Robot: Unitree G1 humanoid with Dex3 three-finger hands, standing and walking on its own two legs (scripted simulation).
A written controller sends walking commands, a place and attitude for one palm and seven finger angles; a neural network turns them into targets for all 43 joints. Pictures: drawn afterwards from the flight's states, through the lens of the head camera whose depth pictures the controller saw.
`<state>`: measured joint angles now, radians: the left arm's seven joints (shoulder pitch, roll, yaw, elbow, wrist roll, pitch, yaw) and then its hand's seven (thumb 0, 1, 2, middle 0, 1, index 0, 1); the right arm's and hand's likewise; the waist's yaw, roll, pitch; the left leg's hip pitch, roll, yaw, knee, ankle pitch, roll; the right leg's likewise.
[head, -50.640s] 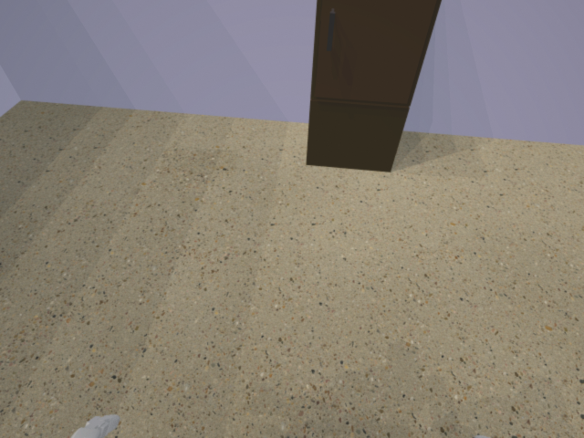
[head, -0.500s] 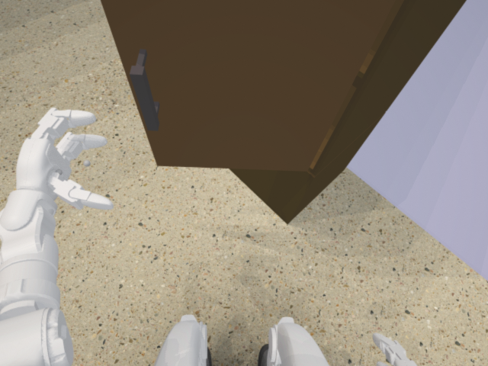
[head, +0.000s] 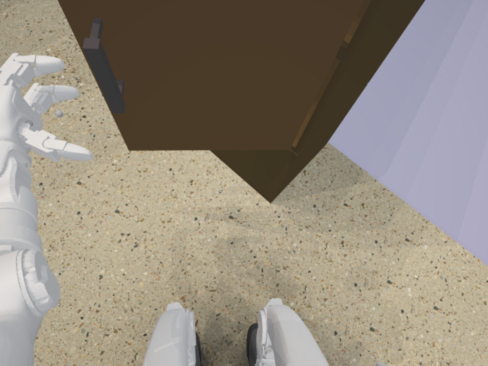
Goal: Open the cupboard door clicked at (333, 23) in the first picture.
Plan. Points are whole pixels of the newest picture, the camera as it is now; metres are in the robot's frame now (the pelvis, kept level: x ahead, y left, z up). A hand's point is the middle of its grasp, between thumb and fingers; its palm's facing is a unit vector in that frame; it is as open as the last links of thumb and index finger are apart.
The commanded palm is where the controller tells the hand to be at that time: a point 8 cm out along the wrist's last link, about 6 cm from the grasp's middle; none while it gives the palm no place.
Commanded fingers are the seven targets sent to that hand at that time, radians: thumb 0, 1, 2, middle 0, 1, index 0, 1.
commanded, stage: move the hooked fingers beside the handle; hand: left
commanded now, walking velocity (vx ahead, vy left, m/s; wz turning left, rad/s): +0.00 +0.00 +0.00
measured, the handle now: (108, 70) +0.57 +0.20 +0.06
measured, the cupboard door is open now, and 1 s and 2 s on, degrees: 46 46 46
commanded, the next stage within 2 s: slide the fingers in behind the handle in 1.00 s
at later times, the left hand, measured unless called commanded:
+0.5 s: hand (66, 103) +0.51 +0.26 +0.05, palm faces +0.02 -1.00 -0.01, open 14.0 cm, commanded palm +0.50 +0.29 +0.05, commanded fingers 0.00 -0.50 0.30 -0.30 -1.20 -0.30 -1.20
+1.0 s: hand (63, 99) +0.51 +0.26 +0.05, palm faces +0.03 -1.00 -0.01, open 14.0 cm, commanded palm +0.50 +0.29 +0.05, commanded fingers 0.00 -0.50 0.30 -0.30 -1.20 -0.30 -1.20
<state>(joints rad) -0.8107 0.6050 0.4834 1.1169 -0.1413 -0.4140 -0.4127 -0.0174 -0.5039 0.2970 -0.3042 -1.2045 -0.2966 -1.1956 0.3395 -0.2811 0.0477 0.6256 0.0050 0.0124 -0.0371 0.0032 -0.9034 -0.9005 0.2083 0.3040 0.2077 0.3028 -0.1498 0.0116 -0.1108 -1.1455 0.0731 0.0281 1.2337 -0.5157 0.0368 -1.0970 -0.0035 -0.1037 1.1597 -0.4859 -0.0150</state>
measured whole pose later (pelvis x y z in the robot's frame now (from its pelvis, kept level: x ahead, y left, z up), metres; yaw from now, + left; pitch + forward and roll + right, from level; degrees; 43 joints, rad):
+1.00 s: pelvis +0.00 +0.01 +0.00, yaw -1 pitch +26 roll -6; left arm -0.91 0.64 0.48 1.16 -0.10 -0.42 -0.37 -0.02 -0.50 0.30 -0.30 -1.20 -0.30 -1.20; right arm 0.34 -0.27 0.06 0.61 -0.01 0.07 -0.01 0.00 -0.90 -0.90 0.21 0.30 0.21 0.30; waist -0.18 0.01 -0.11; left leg -1.20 0.08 0.02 1.26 -0.53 0.05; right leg -1.13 0.00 -0.11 1.16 -0.48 0.00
